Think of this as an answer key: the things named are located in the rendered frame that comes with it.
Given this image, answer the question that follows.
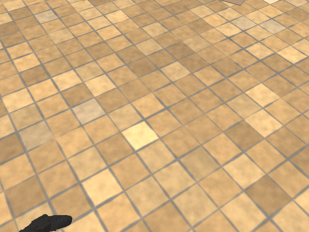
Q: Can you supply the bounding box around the robot left hand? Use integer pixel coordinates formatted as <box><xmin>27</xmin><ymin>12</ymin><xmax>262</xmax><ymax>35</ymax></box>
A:
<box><xmin>19</xmin><ymin>214</ymin><xmax>72</xmax><ymax>232</ymax></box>

